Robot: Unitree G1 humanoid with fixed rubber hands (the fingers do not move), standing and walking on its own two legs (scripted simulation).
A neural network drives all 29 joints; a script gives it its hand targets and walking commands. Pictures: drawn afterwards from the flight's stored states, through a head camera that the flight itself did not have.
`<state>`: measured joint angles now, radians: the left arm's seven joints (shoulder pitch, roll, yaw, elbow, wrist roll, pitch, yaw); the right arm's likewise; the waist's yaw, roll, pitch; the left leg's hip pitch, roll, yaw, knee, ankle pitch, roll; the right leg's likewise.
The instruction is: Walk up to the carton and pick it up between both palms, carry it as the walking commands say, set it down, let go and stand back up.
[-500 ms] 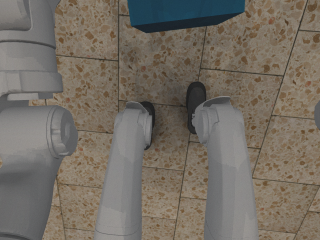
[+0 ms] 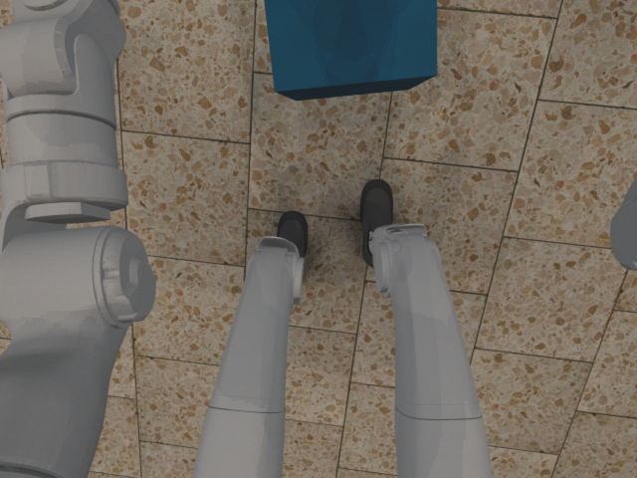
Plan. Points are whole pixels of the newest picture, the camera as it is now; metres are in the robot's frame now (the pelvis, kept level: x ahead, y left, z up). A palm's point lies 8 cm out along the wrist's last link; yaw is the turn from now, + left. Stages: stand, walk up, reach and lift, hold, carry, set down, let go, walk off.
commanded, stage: set down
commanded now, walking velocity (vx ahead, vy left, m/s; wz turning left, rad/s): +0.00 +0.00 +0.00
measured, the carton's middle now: (348, 9) +0.60 -0.02 -0.52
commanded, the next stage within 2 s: let go in 0.02 s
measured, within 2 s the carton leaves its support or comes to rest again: neither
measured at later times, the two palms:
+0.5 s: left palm (41, 159) +0.40 +0.21 -0.06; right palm out of the picture +0.40 -0.24 -0.07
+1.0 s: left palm out of the picture +0.27 +0.25 +0.03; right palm out of the picture +0.26 -0.20 +0.03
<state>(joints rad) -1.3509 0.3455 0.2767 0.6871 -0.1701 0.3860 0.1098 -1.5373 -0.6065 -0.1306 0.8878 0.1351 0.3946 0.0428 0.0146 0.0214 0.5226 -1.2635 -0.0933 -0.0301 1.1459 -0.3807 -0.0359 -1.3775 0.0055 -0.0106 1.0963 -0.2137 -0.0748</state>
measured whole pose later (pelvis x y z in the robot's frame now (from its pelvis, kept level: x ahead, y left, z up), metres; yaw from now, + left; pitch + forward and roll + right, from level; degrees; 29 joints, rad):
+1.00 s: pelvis +0.10 +0.03 +0.11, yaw -2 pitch -2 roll -1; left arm 0.19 0.18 0.05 0.44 0.01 0.08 -0.08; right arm 0.18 -0.19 -0.06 0.43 -0.05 0.10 0.05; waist 0.02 0.03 0.17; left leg -0.18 -0.04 -0.08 0.57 -0.35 0.03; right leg -0.27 0.05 -0.02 0.50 -0.20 -0.03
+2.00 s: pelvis +0.12 +0.04 +0.11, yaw -3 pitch -4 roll -1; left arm 0.31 0.27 0.08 0.86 0.02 -0.04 0.02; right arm 0.36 -0.28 -0.08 0.77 -0.01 -0.04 0.00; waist -0.01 0.02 -0.11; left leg -0.09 -0.07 -0.06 0.55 -0.38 0.05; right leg -0.22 0.02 0.01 0.55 -0.26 -0.01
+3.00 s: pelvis +0.06 +0.04 +0.11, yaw -4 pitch -5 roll +0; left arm 0.30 0.28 0.05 1.01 0.01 -0.03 0.01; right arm 0.31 -0.29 -0.06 0.96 -0.01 -0.03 0.00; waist 0.00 0.00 -0.03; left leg -0.17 -0.07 -0.03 0.51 -0.26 0.04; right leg -0.28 0.02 0.03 0.46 -0.10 -0.01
